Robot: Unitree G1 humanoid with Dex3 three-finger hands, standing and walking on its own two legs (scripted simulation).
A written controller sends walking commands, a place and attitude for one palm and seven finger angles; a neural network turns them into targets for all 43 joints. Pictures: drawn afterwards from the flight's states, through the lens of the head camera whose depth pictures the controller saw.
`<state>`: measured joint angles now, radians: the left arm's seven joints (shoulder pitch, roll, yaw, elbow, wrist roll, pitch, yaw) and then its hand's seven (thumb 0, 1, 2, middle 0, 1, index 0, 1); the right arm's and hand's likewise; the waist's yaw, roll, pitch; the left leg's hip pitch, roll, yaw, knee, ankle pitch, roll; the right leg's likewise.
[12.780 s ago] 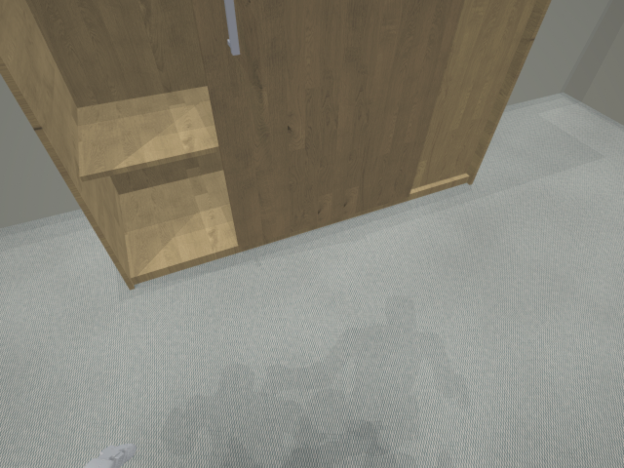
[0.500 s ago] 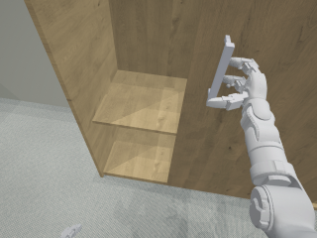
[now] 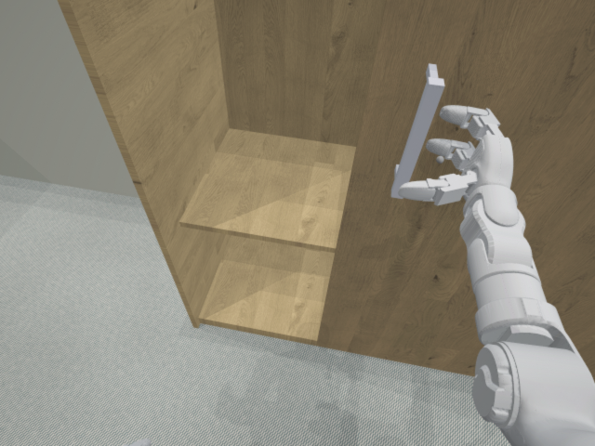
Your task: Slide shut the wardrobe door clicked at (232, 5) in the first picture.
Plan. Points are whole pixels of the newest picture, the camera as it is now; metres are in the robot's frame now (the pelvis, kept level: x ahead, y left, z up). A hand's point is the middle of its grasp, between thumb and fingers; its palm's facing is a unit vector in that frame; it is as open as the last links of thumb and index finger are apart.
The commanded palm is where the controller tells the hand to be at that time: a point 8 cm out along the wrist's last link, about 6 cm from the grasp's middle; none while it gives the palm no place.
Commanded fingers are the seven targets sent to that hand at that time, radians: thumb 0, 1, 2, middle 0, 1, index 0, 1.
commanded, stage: slide the fingers in behind the handle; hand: right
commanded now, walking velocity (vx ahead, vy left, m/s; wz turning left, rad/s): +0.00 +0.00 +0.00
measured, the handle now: (413, 136) +0.51 -0.10 +0.17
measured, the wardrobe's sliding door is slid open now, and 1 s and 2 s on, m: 0.42 0.42 0.42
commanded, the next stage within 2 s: grip the handle and tug to test in 1.60 s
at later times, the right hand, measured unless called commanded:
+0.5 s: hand (423, 164) +0.45 -0.10 +0.18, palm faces +0.08 +1.00 +0.01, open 14.0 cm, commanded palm +0.42 -0.15 +0.17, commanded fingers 0.00 0.50 -0.30 0.30 1.20 0.30 1.20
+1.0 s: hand (408, 159) +0.45 -0.08 +0.17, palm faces +0.07 +1.00 +0.00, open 14.0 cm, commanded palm +0.42 -0.13 +0.17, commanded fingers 0.00 0.50 -0.30 0.30 1.20 0.30 1.20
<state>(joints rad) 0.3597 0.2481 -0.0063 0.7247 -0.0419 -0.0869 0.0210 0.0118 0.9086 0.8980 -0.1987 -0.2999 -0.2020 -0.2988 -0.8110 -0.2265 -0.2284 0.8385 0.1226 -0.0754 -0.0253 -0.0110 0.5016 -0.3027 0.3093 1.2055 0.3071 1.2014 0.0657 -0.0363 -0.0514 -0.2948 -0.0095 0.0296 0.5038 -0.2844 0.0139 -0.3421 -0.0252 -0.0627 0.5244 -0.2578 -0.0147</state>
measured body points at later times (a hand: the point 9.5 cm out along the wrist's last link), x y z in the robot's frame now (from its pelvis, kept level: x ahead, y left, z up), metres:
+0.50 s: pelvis -0.01 +0.00 +0.00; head +0.00 +0.01 +0.45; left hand +0.10 +0.24 -0.11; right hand +0.44 -0.15 +0.18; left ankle -0.02 +0.11 -0.74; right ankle +0.00 -0.11 -0.74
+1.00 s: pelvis +0.00 +0.01 +0.00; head +0.02 +0.02 +0.45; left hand +0.08 +0.26 -0.12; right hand +0.44 -0.14 +0.18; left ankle -0.02 +0.11 -0.74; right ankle +0.00 -0.11 -0.74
